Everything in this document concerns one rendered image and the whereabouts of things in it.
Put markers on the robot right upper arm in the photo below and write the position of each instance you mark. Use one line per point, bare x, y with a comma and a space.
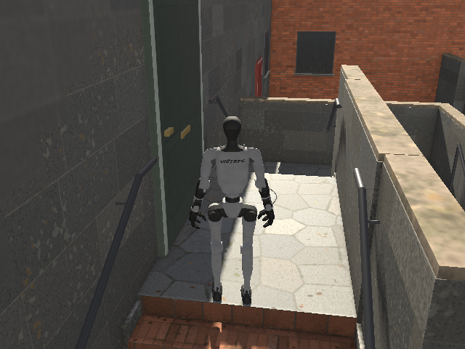
258, 166

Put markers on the robot right hand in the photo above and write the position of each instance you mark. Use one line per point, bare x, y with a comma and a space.
270, 217

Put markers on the robot left upper arm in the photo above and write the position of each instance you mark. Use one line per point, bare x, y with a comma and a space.
206, 165

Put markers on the robot right thigh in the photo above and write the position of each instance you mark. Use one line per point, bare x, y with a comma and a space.
248, 222

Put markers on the left robot forearm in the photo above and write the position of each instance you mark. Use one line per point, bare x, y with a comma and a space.
198, 197

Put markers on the robot thigh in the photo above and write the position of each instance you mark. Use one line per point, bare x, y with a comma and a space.
215, 224
248, 222

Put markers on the robot left thigh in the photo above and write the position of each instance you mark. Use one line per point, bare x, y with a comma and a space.
215, 224

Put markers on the robot left hand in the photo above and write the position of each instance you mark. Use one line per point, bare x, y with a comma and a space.
194, 219

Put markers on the right robot forearm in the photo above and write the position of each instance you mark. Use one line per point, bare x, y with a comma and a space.
265, 195

